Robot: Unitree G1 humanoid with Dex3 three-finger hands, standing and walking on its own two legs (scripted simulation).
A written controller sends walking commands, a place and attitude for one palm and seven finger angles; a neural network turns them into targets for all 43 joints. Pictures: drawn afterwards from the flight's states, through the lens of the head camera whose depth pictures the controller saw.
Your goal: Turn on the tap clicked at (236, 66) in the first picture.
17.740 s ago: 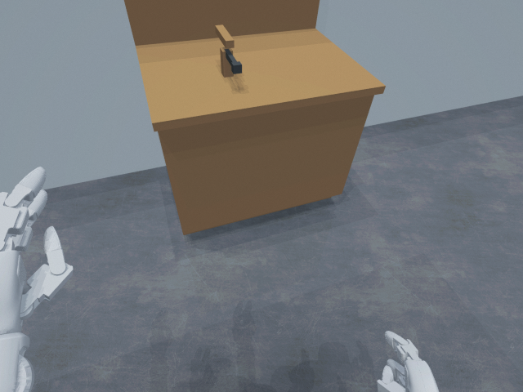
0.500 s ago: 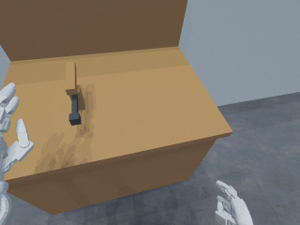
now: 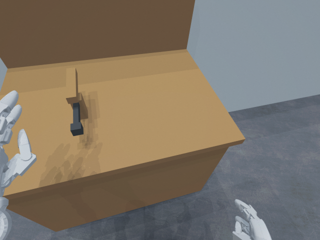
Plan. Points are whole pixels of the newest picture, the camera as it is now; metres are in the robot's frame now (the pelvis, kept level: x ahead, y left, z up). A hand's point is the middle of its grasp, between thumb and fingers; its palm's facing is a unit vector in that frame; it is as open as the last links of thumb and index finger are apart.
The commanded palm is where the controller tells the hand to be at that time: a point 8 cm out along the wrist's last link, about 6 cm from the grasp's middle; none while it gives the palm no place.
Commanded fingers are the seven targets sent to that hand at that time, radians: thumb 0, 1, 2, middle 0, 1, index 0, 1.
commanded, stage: look again from close up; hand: left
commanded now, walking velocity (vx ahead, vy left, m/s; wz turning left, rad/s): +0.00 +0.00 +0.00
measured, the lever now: (77, 129) +0.38 +0.27 +0.01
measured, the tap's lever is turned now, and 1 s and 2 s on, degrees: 0 0 0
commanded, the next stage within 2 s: turn the palm inward beside the body in 0.06 s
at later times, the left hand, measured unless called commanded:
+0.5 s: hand (57, 166) +0.22 +0.22 +0.13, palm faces +0.27 -0.89 -0.35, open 7.4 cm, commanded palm +0.16 +0.26 +0.17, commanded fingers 0.00 0.90 0.90 -0.20 -0.30 -0.20 -0.30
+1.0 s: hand (69, 162) +0.22 +0.19 +0.15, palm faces +0.44 -0.85 -0.30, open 7.4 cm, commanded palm +0.16 +0.24 +0.15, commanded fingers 0.00 0.90 0.90 -0.20 -0.30 -0.20 -0.30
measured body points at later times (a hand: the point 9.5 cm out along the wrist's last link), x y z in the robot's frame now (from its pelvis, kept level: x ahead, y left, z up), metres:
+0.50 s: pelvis +0.02 -0.02 -0.01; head +0.01 -0.03 +0.44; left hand +0.20 +0.27 +0.15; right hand +0.22 -0.24 -0.07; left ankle +0.02 +0.09 -0.74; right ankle +0.06 -0.10 -0.74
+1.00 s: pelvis +0.03 -0.06 -0.02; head +0.03 -0.08 +0.43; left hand +0.19 +0.23 +0.17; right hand +0.21 -0.29 -0.10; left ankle +0.02 +0.09 -0.74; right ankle +0.06 -0.10 -0.74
